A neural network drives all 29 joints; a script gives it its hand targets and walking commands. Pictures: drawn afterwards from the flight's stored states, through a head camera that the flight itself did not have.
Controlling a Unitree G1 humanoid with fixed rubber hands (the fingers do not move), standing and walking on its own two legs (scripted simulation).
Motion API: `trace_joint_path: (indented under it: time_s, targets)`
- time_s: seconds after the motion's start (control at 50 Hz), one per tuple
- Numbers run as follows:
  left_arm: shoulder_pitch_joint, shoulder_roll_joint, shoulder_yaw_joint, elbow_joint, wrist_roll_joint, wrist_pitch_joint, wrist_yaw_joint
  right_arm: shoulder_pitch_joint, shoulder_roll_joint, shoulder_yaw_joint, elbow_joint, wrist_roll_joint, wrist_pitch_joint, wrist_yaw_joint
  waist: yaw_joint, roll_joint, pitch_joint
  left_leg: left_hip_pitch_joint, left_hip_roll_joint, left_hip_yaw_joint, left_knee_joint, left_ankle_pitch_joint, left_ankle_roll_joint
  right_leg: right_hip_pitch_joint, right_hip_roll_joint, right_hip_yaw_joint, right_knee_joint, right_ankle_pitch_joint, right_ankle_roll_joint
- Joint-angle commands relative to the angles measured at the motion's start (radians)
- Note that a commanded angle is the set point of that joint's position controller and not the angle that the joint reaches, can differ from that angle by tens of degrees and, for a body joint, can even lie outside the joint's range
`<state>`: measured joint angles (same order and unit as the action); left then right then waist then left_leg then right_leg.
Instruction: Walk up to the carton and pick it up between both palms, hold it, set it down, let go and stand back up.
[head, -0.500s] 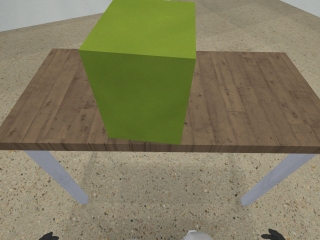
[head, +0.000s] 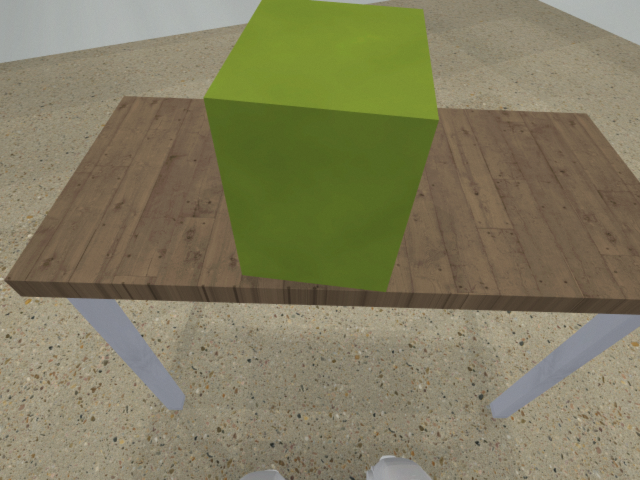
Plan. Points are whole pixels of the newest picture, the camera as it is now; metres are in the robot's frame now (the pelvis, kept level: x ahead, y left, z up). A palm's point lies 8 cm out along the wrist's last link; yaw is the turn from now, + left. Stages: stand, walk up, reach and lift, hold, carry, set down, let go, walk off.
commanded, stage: walk up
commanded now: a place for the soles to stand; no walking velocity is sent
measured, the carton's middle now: (327, 150) +0.51 +0.00 +0.14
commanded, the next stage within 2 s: reach and lift in 1.12 s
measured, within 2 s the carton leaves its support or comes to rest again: neither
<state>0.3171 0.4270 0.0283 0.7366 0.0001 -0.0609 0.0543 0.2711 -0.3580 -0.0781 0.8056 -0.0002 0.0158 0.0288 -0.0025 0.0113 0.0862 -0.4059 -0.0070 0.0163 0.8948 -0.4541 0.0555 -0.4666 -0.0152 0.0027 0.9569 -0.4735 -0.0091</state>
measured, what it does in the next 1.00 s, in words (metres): steps on the spot: right foot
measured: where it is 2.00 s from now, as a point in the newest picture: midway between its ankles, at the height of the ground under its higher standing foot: outside the picture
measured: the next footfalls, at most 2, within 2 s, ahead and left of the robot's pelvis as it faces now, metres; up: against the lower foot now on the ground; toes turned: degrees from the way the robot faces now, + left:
right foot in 0.08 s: +0.11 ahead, -0.15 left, +0.00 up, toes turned +0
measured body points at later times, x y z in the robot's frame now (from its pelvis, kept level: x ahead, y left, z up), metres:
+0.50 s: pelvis +0.02 -0.02 +0.00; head +0.05 -0.03 +0.45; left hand +0.10 +0.31 -0.09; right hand +0.10 -0.33 -0.12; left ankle +0.01 +0.09 -0.70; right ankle +0.05 -0.15 -0.70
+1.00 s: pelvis +0.03 -0.01 +0.00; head +0.06 -0.01 +0.45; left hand +0.12 +0.32 -0.09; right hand +0.14 -0.31 -0.11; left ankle +0.02 +0.09 -0.69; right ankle +0.05 -0.15 -0.70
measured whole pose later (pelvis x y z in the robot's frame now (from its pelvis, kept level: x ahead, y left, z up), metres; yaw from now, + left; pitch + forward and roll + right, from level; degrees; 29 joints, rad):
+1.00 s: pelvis +0.03 -0.01 +0.00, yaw +0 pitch -1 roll -1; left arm 0.30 0.43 0.03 0.74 0.00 -0.09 0.05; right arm 0.18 -0.37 -0.08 0.81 0.00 0.01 0.03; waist 0.00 0.03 0.09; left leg -0.43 -0.01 0.02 0.97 -0.54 0.04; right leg -0.43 -0.03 0.00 0.86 -0.41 0.00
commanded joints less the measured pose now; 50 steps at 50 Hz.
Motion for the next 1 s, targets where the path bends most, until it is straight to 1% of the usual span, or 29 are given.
trace_joint_path:
  time_s: [0.0, 0.06, 0.08, 0.1, 0.12, 0.18, 0.26, 0.28, 0.3, 0.32, 0.36, 0.44, 0.46, 0.48, 0.5, 0.52, 0.54, 0.6, 0.64, 0.66, 0.68, 0.7, 0.78, 0.84, 0.86, 0.88, 0.9, 0.94, 0.98]
  targets:
    - [0.03, 0.213, 0.063, 0.02, 0.014, -0.013, 0.023, -0.016, -0.291, -0.067, -0.091, -0.04, -0.031, -0.019, -0.023, 0.185, -0.015, 0.143, 0.252, -0.405, -0.415, 0.45, 0.098, -0.075, -0.026, -0.043, -0.055, -0.046, -0.036]
    - [0.105, 0.206, 0.072, 0.051, 0.029, -0.037, 0.025, -0.102, -0.247, -0.041, -0.114, -0.039, -0.021, -0.01, 0.036, 0.128, -0.013, -0.137, 0.189, -0.259, -0.283, 0.297, 0.074, 0.238, -0.008, -0.028, -0.288, 0.137, -0.062]
    - [0.14, 0.254, 0.086, 0.045, 0.04, -0.049, 0.03, -0.127, -0.216, -0.03, -0.135, -0.037, -0.02, -0.005, 0.062, 0.036, -0.048, -0.232, 0.114, -0.189, -0.12, 0.247, 0.027, 0.313, -0.12, 0.222, -0.407, 0.084, -0.116]
    - [0.159, 0.351, 0.111, 0.053, 0.046, -0.061, 0.028, -0.099, -0.181, -0.023, -0.124, -0.031, -0.013, -0.006, 0.052, -0.152, -0.054, -0.249, -0.002, -0.057, 0.128, 0.022, -0.03, 0.268, -0.326, 0.614, -0.557, 0.084, -0.237]
    - [0.117, 0.36, 0.111, 0.036, 0.031, -0.058, 0.024, -0.104, -0.251, -0.045, -0.121, -0.036, -0.001, -0.014, 0.042, -0.106, -0.046, -0.245, 0.008, -0.088, 0.226, -0.199, -0.038, 0.219, -0.4, 0.685, -0.606, 0.04, -0.302]
    - [0.044, 0.326, 0.095, 0.018, 0.035, -0.049, 0.026, -0.069, -0.263, -0.062, -0.079, -0.031, 0.0, -0.001, 0.011, -0.119, -0.005, -0.22, 0.065, -0.104, 0.167, -0.175, -0.034, 0.146, -0.323, 0.547, -0.541, -0.007, -0.277]
    - [-0.027, 0.303, 0.082, -0.003, 0.035, -0.039, 0.015, 0.017, -0.244, -0.068, -0.042, -0.041, -0.018, 0.01, -0.054, -0.175, -0.031, 0.043, 0.036, -0.05, -0.141, -0.026, -0.011, -0.006, -0.253, 0.379, -0.406, 0.111, -0.218]
    - [-0.055, 0.269, 0.072, -0.009, 0.031, -0.029, 0.014, 0.072, -0.26, -0.076, -0.012, -0.053, -0.024, 0.007, -0.082, -0.098, -0.04, 0.15, 0.035, -0.097, -0.253, -0.021, 0.002, -0.088, -0.209, 0.319, -0.302, 0.079, -0.172]
    - [-0.05, 0.204, 0.054, -0.023, 0.025, -0.02, 0.014, 0.097, -0.317, -0.088, -0.017, -0.063, -0.035, -0.004, -0.09, 0.114, -0.024, 0.215, 0.179, -0.427, -0.486, -0.098, 0.044, -0.243, -0.075, 0.137, -0.044, 0.038, -0.082]
    - [-0.081, 0.178, 0.041, -0.021, 0.021, -0.015, 0.02, 0.016, -0.361, -0.085, -0.038, -0.051, -0.04, -0.008, -0.067, 0.196, 0.066, 0.139, 0.315, -0.636, -0.624, -0.082, 0.073, -0.329, 0.024, -0.033, 0.02, -0.111, -0.027]
    - [-0.051, 0.238, 0.059, 0.002, 0.012, -0.016, 0.021, -0.005, -0.341, -0.076, -0.043, -0.041, -0.044, -0.011, -0.036, 0.05, 0.053, 0.171, 0.29, -0.577, -0.512, 0.158, 0.118, -0.244, -0.013, 0.008, 0.031, -0.119, -0.023]
    - [0.077, 0.209, 0.059, 0.034, 0.018, -0.042, 0.018, -0.096, -0.282, -0.058, -0.095, -0.04, -0.036, -0.009, 0.027, 0.126, -0.05, 0.074, 0.21, -0.328, -0.312, 0.486, 0.113, 0.061, -0.016, -0.046, -0.2, 0.086, -0.043]
    - [0.097, 0.224, 0.066, 0.045, 0.025, -0.054, 0.021, -0.124, -0.246, -0.046, -0.107, -0.034, -0.031, -0.005, 0.05, 0.082, -0.059, -0.054, 0.161, -0.233, -0.216, 0.473, 0.078, 0.21, -0.036, 0.03, -0.302, 0.196, -0.062]
    - [0.155, 0.308, 0.096, 0.042, 0.041, -0.072, 0.027, -0.122, -0.227, -0.04, -0.131, -0.026, -0.031, -0.003, 0.075, -0.077, -0.112, -0.177, 0.053, -0.135, 0.021, 0.475, 0.01, 0.325, -0.177, 0.362, -0.403, 0.229, -0.164]
    - [0.168, 0.357, 0.113, 0.046, 0.027, -0.071, 0.025, -0.1, -0.206, -0.035, -0.125, -0.017, -0.025, -0.01, 0.071, -0.157, -0.124, -0.224, 0.004, -0.05, 0.173, 0.134, -0.033, 0.361, -0.334, 0.573, -0.46, 0.398, -0.273]
    - [0.145, 0.341, 0.104, 0.041, 0.016, -0.065, 0.024, -0.118, -0.241, -0.046, -0.115, -0.024, -0.017, -0.017, 0.056, -0.149, -0.112, -0.265, 0.001, -0.087, 0.211, -0.217, -0.033, 0.36, -0.38, 0.623, -0.477, 0.427, -0.324]
    - [0.117, 0.35, 0.1, 0.029, 0.018, -0.062, 0.03, -0.127, -0.245, -0.047, -0.113, -0.026, -0.014, -0.015, 0.043, -0.095, -0.074, -0.286, 0.026, -0.111, 0.235, -0.235, -0.035, 0.324, -0.388, 0.607, -0.455, 0.423, -0.348]
    - [0.03, 0.314, 0.084, 0.016, 0.028, -0.052, 0.028, -0.056, -0.25, -0.062, -0.075, -0.032, -0.021, -0.005, -0.006, -0.165, -0.067, -0.156, 0.062, -0.078, 0.031, -0.119, -0.023, 0.187, -0.317, 0.47, -0.408, 0.441, -0.272]
    - [-0.058, 0.282, 0.073, -0.008, 0.023, -0.041, 0.022, 0.05, -0.242, -0.068, -0.024, -0.04, -0.04, -0.005, -0.087, -0.111, -0.072, 0.093, 0.046, -0.09, -0.234, 0.069, -0.005, 0.016, -0.242, 0.332, -0.272, 0.433, -0.202]
    - [-0.077, 0.211, 0.052, -0.017, 0.017, -0.033, 0.021, 0.09, -0.314, -0.086, -0.006, -0.056, -0.047, -0.01, -0.103, 0.133, -0.063, 0.21, 0.169, -0.366, -0.43, 0.121, 0.026, -0.167, -0.1, 0.153, -0.029, 0.302, -0.102]
    - [-0.085, 0.174, 0.04, -0.027, 0.014, -0.023, 0.026, 0.018, -0.347, -0.083, -0.042, -0.047, -0.052, -0.012, -0.066, 0.198, -0.01, 0.198, 0.326, -0.572, -0.553, 0.185, 0.089, -0.275, 0.019, -0.05, 0.029, -0.082, -0.024]
    - [-0.096, 0.225, 0.05, -0.008, 0.013, -0.017, 0.031, 0.023, -0.35, -0.079, -0.039, -0.038, -0.051, -0.007, -0.065, 0.101, 0.011, 0.207, 0.328, -0.622, -0.531, 0.245, 0.128, -0.268, 0.001, -0.002, 0.066, -0.176, -0.023]
    - [-0.007, 0.209, 0.053, 0.024, 0.013, -0.026, 0.02, -0.037, -0.295, -0.067, -0.068, -0.045, -0.044, -0.021, -0.023, 0.197, -0.018, 0.221, 0.265, -0.433, -0.404, 0.542, 0.125, -0.177, -0.031, -0.026, -0.009, -0.084, -0.029]
    - [0.062, 0.205, 0.058, 0.044, 0.017, -0.049, 0.021, -0.121, -0.269, -0.051, -0.097, -0.029, -0.034, -0.014, 0.032, 0.127, -0.044, 0.031, 0.203, -0.271, -0.272, 0.557, 0.116, 0.133, -0.014, -0.052, -0.282, 0.135, -0.046]
    - [0.117, 0.235, 0.068, 0.06, 0.028, -0.06, 0.027, -0.151, -0.244, -0.042, -0.116, -0.023, -0.032, -0.007, 0.069, 0.08, -0.096, -0.083, 0.156, -0.211, -0.147, 0.527, 0.067, 0.288, -0.042, 0.07, -0.354, 0.183, -0.076]
    - [0.158, 0.342, 0.102, 0.055, 0.043, -0.074, 0.032, -0.134, -0.209, -0.037, -0.137, -0.018, -0.029, -0.004, 0.073, -0.138, -0.142, -0.205, 0.027, -0.098, 0.112, 0.418, -0.003, 0.361, -0.224, 0.45, -0.452, 0.227, -0.194]
    - [0.148, 0.365, 0.116, 0.052, 0.027, -0.068, 0.029, -0.136, -0.224, -0.037, -0.129, -0.027, -0.02, -0.013, 0.066, -0.174, -0.11, -0.279, -0.009, -0.05, 0.207, -0.132, -0.038, 0.369, -0.389, 0.64, -0.525, 0.305, -0.314]
    - [0.081, 0.353, 0.105, 0.042, 0.019, -0.06, 0.032, -0.135, -0.247, -0.045, -0.106, -0.025, -0.013, -0.012, 0.038, -0.081, -0.075, -0.285, 0.055, -0.1, 0.232, -0.22, -0.041, 0.328, -0.386, 0.572, -0.455, 0.379, -0.342]
    - [0.047, 0.331, 0.094, 0.028, 0.029, -0.055, 0.034, -0.105, -0.236, -0.05, -0.089, -0.034, -0.022, -0.005, 0.011, -0.131, -0.047, -0.215, 0.074, -0.093, 0.058, -0.166, -0.027, 0.24, -0.359, 0.501, -0.41, 0.5, -0.296]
